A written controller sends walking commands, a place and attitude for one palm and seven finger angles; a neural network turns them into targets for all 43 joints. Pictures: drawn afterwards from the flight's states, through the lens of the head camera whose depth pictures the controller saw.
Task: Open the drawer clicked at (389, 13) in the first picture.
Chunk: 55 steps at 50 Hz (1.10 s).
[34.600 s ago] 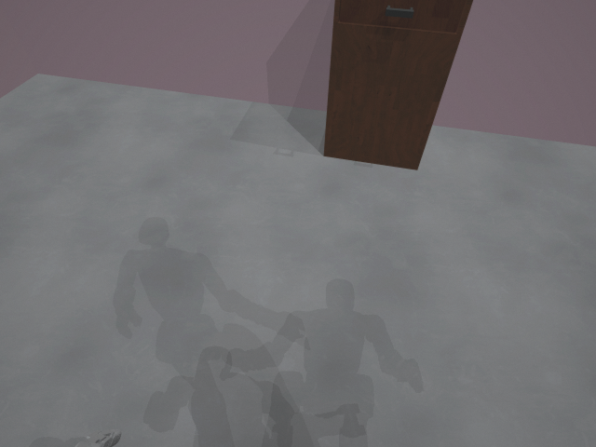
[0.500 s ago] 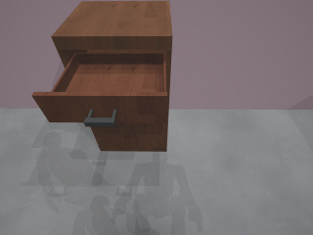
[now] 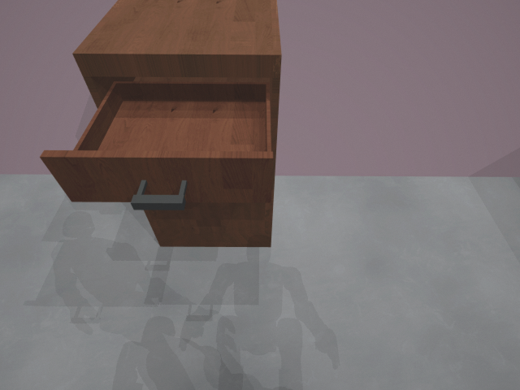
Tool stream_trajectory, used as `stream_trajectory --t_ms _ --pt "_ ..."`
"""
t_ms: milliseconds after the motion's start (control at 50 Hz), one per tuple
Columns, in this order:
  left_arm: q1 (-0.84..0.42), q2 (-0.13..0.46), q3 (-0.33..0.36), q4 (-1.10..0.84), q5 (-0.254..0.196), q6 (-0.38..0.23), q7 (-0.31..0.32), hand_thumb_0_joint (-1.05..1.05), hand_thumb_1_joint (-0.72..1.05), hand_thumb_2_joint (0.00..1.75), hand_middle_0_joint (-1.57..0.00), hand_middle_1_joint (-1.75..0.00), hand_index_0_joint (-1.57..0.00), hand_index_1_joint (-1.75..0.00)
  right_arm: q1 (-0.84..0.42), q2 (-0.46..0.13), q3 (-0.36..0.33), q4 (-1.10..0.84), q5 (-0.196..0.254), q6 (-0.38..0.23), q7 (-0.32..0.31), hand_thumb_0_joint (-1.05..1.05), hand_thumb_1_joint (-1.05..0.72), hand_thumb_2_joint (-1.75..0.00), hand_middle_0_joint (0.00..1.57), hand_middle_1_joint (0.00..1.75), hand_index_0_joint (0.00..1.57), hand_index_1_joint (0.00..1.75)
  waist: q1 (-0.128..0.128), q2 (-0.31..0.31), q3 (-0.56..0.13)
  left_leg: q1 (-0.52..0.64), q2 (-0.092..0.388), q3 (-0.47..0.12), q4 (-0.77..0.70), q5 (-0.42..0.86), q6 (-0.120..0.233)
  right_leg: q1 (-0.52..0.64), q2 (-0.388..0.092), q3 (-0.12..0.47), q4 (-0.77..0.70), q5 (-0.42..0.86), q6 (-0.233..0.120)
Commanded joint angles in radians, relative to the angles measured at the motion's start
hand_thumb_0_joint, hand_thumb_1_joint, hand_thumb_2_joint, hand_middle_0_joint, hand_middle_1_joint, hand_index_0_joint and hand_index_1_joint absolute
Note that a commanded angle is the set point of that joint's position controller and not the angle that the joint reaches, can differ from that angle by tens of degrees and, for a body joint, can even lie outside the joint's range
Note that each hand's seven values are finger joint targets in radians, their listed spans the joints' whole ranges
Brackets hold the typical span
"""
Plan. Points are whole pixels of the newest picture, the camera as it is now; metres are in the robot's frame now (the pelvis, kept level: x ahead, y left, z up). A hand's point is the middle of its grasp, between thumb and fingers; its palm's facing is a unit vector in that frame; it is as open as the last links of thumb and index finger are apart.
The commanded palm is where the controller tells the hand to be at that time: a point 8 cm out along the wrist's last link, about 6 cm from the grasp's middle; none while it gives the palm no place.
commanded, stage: look to check the result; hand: left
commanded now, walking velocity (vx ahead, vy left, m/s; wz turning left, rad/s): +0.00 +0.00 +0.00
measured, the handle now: (161, 193) +0.48 +0.23 -0.02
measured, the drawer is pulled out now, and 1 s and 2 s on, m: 0.30 0.30 0.30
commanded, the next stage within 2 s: stand and wait in 0.42 s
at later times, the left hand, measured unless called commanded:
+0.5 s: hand out of the picture +0.08 +0.23 -0.16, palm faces -0.03 -0.94 -0.33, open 7.4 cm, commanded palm none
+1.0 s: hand out of the picture +0.11 +0.24 -0.16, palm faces -0.05 -0.94 -0.34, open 7.4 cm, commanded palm none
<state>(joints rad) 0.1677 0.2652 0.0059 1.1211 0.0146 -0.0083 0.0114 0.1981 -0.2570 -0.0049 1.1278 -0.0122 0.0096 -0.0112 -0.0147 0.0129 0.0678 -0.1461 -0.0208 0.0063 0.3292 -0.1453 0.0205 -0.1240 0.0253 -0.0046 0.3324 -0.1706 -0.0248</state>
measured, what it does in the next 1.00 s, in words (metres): stands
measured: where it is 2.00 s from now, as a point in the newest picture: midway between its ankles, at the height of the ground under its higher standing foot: outside the picture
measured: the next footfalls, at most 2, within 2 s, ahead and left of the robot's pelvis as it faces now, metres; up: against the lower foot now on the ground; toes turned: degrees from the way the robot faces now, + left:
none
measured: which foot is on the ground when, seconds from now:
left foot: down 0.00-1.00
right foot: down 0.00-1.00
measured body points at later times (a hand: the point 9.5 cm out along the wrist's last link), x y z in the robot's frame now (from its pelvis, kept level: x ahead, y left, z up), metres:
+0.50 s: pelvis +0.02 +0.00 +0.00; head +0.04 -0.01 +0.45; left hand +0.08 +0.28 -0.14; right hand +0.08 -0.28 -0.14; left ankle +0.02 +0.10 -0.75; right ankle +0.01 -0.10 -0.75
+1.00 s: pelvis +0.03 -0.01 +0.00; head +0.05 -0.01 +0.45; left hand +0.11 +0.28 -0.13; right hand +0.09 -0.30 -0.14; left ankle +0.02 +0.10 -0.75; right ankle +0.01 -0.10 -0.75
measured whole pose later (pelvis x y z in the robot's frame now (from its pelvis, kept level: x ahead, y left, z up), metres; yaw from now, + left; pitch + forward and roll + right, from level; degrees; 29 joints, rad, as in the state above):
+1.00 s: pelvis +0.03 -0.01 +0.00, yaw -1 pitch -1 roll +0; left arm 0.11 0.33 0.01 1.11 0.01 -0.02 0.01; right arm 0.12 -0.32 0.00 1.11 -0.01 0.01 0.00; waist -0.02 0.01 0.07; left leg -0.10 -0.01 0.01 0.28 -0.17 0.01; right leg -0.07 0.04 0.00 0.28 -0.18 -0.04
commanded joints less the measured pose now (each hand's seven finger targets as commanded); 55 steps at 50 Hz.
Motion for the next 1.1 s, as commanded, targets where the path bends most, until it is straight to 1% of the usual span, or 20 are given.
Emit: stream_trajectory --t_ms 0,80,120,180,220,280,320,380,400,480,540,640,720,780,800,880,920,980,1000,1080 --pt "0.0 0.175 0.034 -0.041 -0.003 -0.016 0.014 0.0 0.9 0.9 -0.2 -0.3 -0.2 -0.3 0.003 -0.156 -0.028 -0.042 -0.003 -0.019 -0.013 0.0 -0.9 -0.9 0.2 0.3 0.2 0.3 0.003 -0.007 -0.032 0.026 0.127 -0.113 -0.059 0.037 0.008 -0.033 -0.128 0.111 -0.082 -0.002 -0.02" --pt "0.003 0.185 0.035 -0.042 -0.003 -0.019 0.014 0.0 0.9 0.9 -0.2 -0.3 -0.2 -0.3 -0.012 -0.168 -0.032 -0.045 -0.001 -0.017 -0.012 0.0 -0.9 -0.9 0.2 0.3 0.2 0.3 0.005 -0.018 -0.037 0.041 0.126 -0.109 -0.059 0.021 0.009 -0.041 -0.125 0.116 -0.091 -0.022 -0.021" --pt "-0.006 0.188 0.034 -0.042 -0.003 -0.019 0.015 0.0 0.9 0.9 -0.2 -0.3 -0.2 -0.3 -0.016 -0.173 -0.032 -0.043 -0.003 -0.019 -0.012 0.0 -0.9 -0.9 0.2 0.3 0.2 0.3 0.001 0.006 -0.047 0.041 0.13 -0.112 -0.058 0.042 0.007 -0.029 -0.128 0.117 -0.084 0.011 -0.019" --pt "-0.003 0.199 0.038 -0.044 -0.003 -0.023 0.015 0.0 0.9 0.9 -0.2 -0.3 -0.2 -0.3 -0.03 -0.184 -0.033 -0.051 0.001 -0.022 -0.013 0.0 -0.9 -0.9 0.2 0.3 0.2 0.3 0.005 -0.016 -0.069 0.062 0.133 -0.11 -0.054 0.081 0.01 -0.015 -0.13 0.116 -0.08 0.062 -0.021" --pt "-0.016 0.203 0.036 -0.041 -0.004 -0.022 0.016 0.0 0.9 0.9 -0.2 -0.3 -0.2 -0.3 -0.034 -0.192 -0.033 -0.048 -0.001 -0.022 -0.013 0.0 -0.9 -0.9 0.2 0.3 0.2 0.3 0.001 -0.012 -0.071 0.057 0.135 -0.113 -0.057 0.083 0.008 -0.006 -0.132 0.115 -0.078 0.068 -0.019" --pt "-0.014 0.212 0.04 -0.044 -0.003 -0.024 0.015 0.0 0.9 0.9 -0.2 -0.3 -0.2 -0.3 -0.049 -0.198 -0.033 -0.052 0.001 -0.024 -0.012 0.0 -0.9 -0.9 0.2 0.3 0.2 0.3 0.007 -0.011 -0.061 0.063 0.133 -0.111 -0.058 0.095 0.008 -0.011 -0.133 0.113 -0.081 0.078 -0.02" --pt "-0.028 0.215 0.039 -0.043 -0.003 -0.023 0.015 0.0 0.9 0.9 -0.2 -0.3 -0.2 -0.3 -0.053 -0.204 -0.034 -0.052 -0.002 -0.024 -0.012 0.0 -0.9 -0.9 0.2 0.3 0.2 0.3 0.003 0.001 -0.066 0.063 0.136 -0.112 -0.058 0.109 0.006 0.001 -0.136 0.113 -0.077 0.099 -0.018" --pt "-0.029 0.227 0.042 -0.049 -0.002 -0.027 0.015 0.0 0.9 0.9 -0.2 -0.3 -0.2 -0.3 -0.066 -0.216 -0.035 -0.056 0.001 -0.025 -0.011 0.0 -0.9 -0.9 0.2 0.3 0.2 0.3 0.006 -0.024 -0.077 0.078 0.136 -0.109 -0.057 0.116 0.007 0.003 -0.137 0.116 -0.082 0.113 -0.019" --pt "-0.04 0.229 0.04 -0.047 -0.002 -0.026 0.015 0.0 0.9 0.9 -0.2 -0.3 -0.2 -0.3 -0.067 -0.219 -0.036 -0.056 -0.001 -0.025 -0.011 0.0 -0.9 -0.9 0.2 0.3 0.2 0.3 0.003 -0.008 -0.075 0.076 0.136 -0.11 -0.056 0.122 0.006 0.007 -0.14 0.116 -0.081 0.124 -0.019" --pt "-0.044 0.236 0.043 -0.054 -0.002 -0.027 0.014 0.0 0.9 0.9 -0.2 -0.3 -0.2 -0.3 -0.082 -0.227 -0.036 -0.062 0.0 -0.025 -0.009 0.0 -0.9 -0.9 0.2 0.3 0.2 0.3 0.007 -0.019 -0.075 0.079 0.136 -0.108 -0.061 0.118 0.006 0.01 -0.138 0.116 -0.087 0.118 -0.018" --pt "-0.06 0.244 0.041 -0.054 -0.003 -0.026 0.012 0.0 0.9 0.9 -0.2 -0.3 -0.2 -0.3 -0.086 -0.235 -0.034 -0.062 -0.002 -0.024 -0.007 0.0 -0.9 -0.9 0.2 0.3 0.2 0.3 0.003 -0.002 -0.074 0.069 0.136 -0.109 -0.065 0.115 0.002 0.02 -0.14 0.119 -0.088 0.119 -0.017" --pt "-0.071 0.255 0.042 -0.059 -0.003 -0.029 0.013 0.0 0.9 0.9 -0.2 -0.3 -0.2 -0.3 -0.088 -0.248 -0.034 -0.066 -0.002 -0.028 -0.009 0.0 -0.9 -0.9 0.2 0.3 0.2 0.3 0.003 -0.011 -0.108 0.089 0.141 -0.108 -0.057 0.171 0.002 0.047 -0.143 0.119 -0.077 0.186 -0.019" --pt "-0.073 0.258 0.042 -0.062 -0.004 -0.028 0.014 0.0 0.9 0.9 -0.2 -0.3 -0.2 -0.3 -0.09 -0.249 -0.034 -0.07 -0.002 -0.026 -0.009 0.0 -0.9 -0.9 0.2 0.3 0.2 0.3 0.003 -0.01 -0.097 0.095 0.139 -0.103 -0.053 0.187 0.002 0.044 -0.145 0.118 -0.077 0.216 -0.018" --pt "-0.07 0.262 0.044 -0.067 -0.003 -0.029 0.013 0.0 0.9 0.9 -0.2 -0.3 -0.2 -0.3 -0.092 -0.252 -0.034 -0.071 0.001 -0.026 -0.009 0.0 -0.9 -0.9 0.2 0.3 0.2 0.3 0.007 -0.016 -0.091 0.096 0.139 -0.1 -0.055 0.175 0.002 0.041 -0.141 0.119 -0.084 0.204 -0.018" --pt "-0.073 0.259 0.041 -0.063 -0.004 -0.027 0.013 0.0 0.9 0.9 -0.2 -0.3 -0.2 -0.3 -0.092 -0.25 -0.034 -0.069 -0.001 -0.025 -0.009 0.0 -0.9 -0.9 0.2 0.3 0.2 0.3 0.003 -0.002 -0.089 0.097 0.14 -0.099 -0.056 0.173 0.001 0.039 -0.145 0.118 -0.083 0.202 -0.018" --pt "-0.07 0.264 0.044 -0.066 -0.003 -0.029 0.014 0.0 0.9 0.9 -0.2 -0.3 -0.2 -0.3 -0.091 -0.254 -0.033 -0.069 0.001 -0.025 -0.01 0.0 -0.9 -0.9 0.2 0.3 0.2 0.3 0.006 -0.029 -0.097 0.104 0.142 -0.097 -0.054 0.178 0.002 0.046 -0.142 0.118 -0.085 0.216 -0.018" --pt "-0.075 0.263 0.041 -0.066 -0.005 -0.028 0.013 0.0 0.9 0.9 -0.2 -0.3 -0.2 -0.3 -0.09 -0.256 -0.034 -0.067 0.0 -0.025 -0.009 0.0 -0.9 -0.9 0.2 0.3 0.2 0.3 0.002 -0.007 -0.1 0.098 0.141 -0.097 -0.058 0.168 -0.001 0.052 -0.143 0.121 -0.085 0.205 -0.018" --pt "-0.071 0.263 0.043 -0.067 -0.004 -0.028 0.013 0.0 0.9 0.9 -0.2 -0.3 -0.2 -0.3 -0.094 -0.255 -0.034 -0.069 0.002 -0.025 -0.011 0.0 -0.9 -0.9 0.2 0.3 0.2 0.3 0.006 -0.024 -0.085 0.102 0.14 -0.097 -0.057 0.158 0.002 0.036 -0.14 0.122 -0.091 0.194 -0.018" --pt "-0.075 0.263 0.041 -0.064 -0.004 -0.027 0.014 0.0 0.9 0.9 -0.2 -0.3 -0.2 -0.3 -0.091 -0.254 -0.035 -0.066 0.0 -0.024 -0.01 0.0 -0.9 -0.9 0.2 0.3 0.2 0.3 0.002 -0.009 -0.088 0.1 0.14 -0.095 -0.058 0.156 0.0 0.04 -0.143 0.123 -0.091 0.193 -0.017" --pt "-0.069 0.264 0.044 -0.066 -0.004 -0.029 0.013 0.0 0.9 0.9 -0.2 -0.3 -0.2 -0.3 -0.097 -0.256 -0.035 -0.067 0.002 -0.025 -0.012 0.0 -0.9 -0.9 0.2 0.3 0.2 0.3 0.006 -0.012 -0.094 0.108 0.142 -0.093 -0.057 0.155 0.001 0.039 -0.139 0.125 -0.091 0.189 -0.019"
